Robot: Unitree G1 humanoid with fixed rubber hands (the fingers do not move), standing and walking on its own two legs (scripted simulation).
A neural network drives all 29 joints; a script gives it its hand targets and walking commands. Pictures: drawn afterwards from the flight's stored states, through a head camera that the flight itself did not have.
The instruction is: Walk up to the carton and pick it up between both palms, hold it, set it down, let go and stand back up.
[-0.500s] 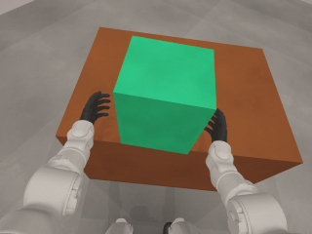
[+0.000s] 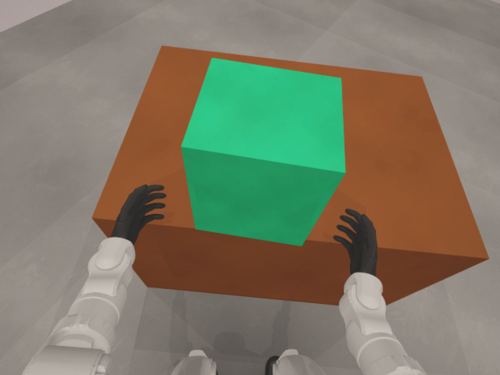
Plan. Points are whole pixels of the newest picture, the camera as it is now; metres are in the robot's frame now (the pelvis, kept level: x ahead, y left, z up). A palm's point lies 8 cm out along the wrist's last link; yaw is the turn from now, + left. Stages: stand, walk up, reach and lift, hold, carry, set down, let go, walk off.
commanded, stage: set down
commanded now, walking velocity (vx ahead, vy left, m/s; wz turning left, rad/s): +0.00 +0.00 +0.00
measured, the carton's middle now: (261, 161) +0.50 -0.03 -0.02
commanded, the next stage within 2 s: none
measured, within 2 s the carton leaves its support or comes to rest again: neither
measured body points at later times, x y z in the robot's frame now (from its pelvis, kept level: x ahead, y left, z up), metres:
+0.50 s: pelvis +0.00 +0.00 +0.00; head +0.09 +0.03 +0.44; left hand +0.32 +0.22 -0.04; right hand +0.28 -0.19 -0.04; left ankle +0.04 +0.09 -0.70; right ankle +0.05 -0.14 -0.70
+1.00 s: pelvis +0.01 +0.01 +0.01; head +0.10 +0.04 +0.45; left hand +0.27 +0.25 -0.05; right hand +0.25 -0.18 -0.04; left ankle +0.04 +0.09 -0.70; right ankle +0.05 -0.14 -0.70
